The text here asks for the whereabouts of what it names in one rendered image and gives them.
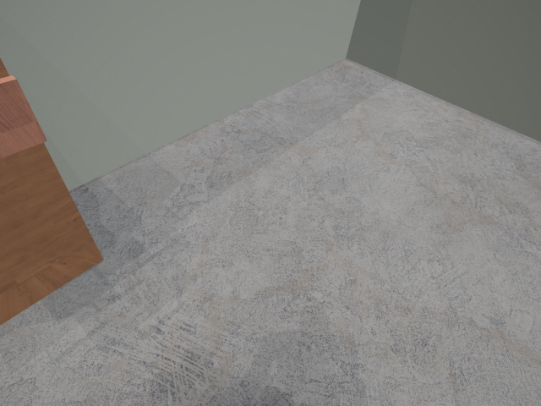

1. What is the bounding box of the cabinet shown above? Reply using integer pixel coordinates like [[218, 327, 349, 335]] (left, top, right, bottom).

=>
[[0, 58, 103, 326]]

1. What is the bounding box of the drawer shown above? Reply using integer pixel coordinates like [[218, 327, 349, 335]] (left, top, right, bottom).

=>
[[0, 75, 47, 159]]

